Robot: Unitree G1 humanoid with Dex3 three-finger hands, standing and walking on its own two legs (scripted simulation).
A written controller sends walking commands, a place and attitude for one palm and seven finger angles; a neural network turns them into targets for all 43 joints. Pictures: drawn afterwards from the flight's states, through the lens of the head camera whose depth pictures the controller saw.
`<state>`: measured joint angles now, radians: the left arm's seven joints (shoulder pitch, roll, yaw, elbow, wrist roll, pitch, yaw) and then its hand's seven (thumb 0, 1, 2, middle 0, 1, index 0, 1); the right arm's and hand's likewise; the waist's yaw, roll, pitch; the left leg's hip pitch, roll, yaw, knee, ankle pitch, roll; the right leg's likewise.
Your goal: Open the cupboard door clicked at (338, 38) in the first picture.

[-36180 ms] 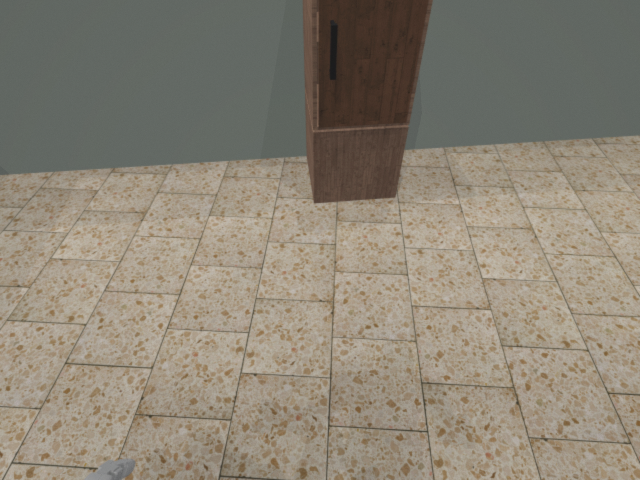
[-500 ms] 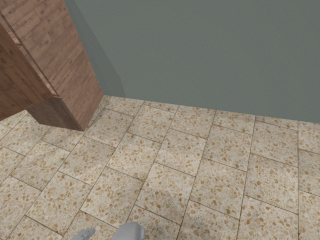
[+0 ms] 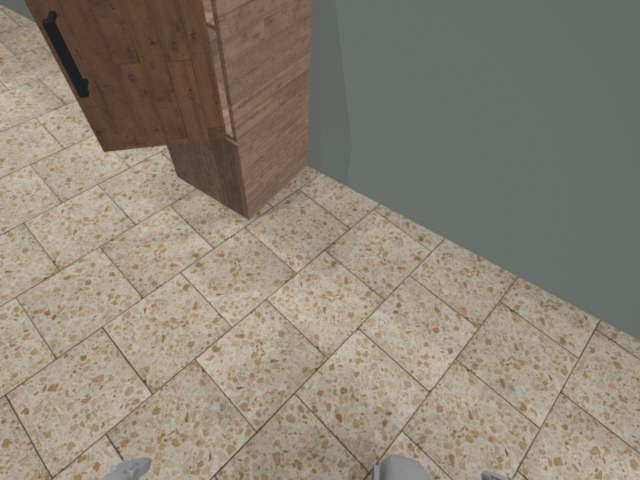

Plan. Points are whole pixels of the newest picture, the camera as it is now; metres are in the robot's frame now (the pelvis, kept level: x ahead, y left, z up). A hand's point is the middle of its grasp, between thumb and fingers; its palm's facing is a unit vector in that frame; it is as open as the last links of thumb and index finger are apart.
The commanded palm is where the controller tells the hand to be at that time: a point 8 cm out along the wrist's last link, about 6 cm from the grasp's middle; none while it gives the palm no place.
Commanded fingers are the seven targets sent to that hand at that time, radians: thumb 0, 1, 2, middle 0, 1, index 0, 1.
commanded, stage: turn to face it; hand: left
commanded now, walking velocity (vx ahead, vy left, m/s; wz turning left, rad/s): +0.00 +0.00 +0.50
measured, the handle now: (68, 56) +0.92 +0.65 -0.04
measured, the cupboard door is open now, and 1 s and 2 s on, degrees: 48 48 48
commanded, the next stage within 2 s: take the last steps up to it in 0.38 s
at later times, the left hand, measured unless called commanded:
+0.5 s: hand out of the picture +0.02 +0.13 -0.16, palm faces +0.27 -0.93 -0.26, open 7.3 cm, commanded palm none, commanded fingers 0.00 0.90 0.90 -0.20 -0.30 -0.20 -0.30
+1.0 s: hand out of the picture +0.06 +0.21 -0.17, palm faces +0.37 -0.91 -0.19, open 7.4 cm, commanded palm none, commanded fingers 0.00 0.90 0.90 -0.20 -0.30 -0.20 -0.30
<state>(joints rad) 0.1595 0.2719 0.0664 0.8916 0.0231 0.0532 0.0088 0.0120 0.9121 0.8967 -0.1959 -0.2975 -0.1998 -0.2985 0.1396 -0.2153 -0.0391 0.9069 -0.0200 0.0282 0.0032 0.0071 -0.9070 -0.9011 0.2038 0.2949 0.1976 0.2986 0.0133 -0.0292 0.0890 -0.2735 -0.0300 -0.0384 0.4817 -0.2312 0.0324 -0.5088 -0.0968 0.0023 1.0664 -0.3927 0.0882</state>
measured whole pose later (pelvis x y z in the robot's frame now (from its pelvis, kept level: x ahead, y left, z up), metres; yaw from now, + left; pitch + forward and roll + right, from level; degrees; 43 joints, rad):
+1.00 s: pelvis +0.07 +0.01 +0.00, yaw +21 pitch +1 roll +0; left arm 0.19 0.21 0.04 1.01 0.03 0.01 -0.01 0.01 0.91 0.90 -0.20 -0.30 -0.20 -0.30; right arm 0.38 -0.14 -0.01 1.07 -0.02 -0.04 -0.02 0.01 -0.91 -0.90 0.20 0.29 0.20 0.30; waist 0.00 -0.02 0.04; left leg -0.01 -0.09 0.04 0.26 -0.27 0.10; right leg -0.57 -0.11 -0.06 1.01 -0.25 0.03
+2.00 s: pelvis +0.37 +0.19 +0.00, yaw +21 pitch +1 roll +2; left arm 0.21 0.18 0.06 1.03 0.03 -0.02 0.00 0.02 0.93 0.90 -0.20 -0.30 -0.20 -0.30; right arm 0.27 -0.18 -0.04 1.05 -0.03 -0.06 -0.02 -0.01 -0.94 -0.90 0.20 0.29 0.20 0.30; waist 0.01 -0.02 0.05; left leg -0.14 -0.03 0.17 0.35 -0.23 0.06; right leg -0.51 -0.11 -0.08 0.88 -0.29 -0.01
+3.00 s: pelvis +0.45 +0.18 -0.01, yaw +21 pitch -2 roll +0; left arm 0.31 0.17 0.01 0.95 0.03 0.01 0.05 0.01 0.91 0.90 -0.20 -0.30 -0.20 -0.30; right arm 0.22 -0.15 -0.02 0.94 -0.02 0.02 -0.01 0.01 -0.91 -0.90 0.20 0.29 0.19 0.30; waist 0.01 -0.01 0.00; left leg -0.30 -0.01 0.06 0.60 -0.28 0.04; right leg -0.22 0.03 -0.07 0.61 -0.36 -0.06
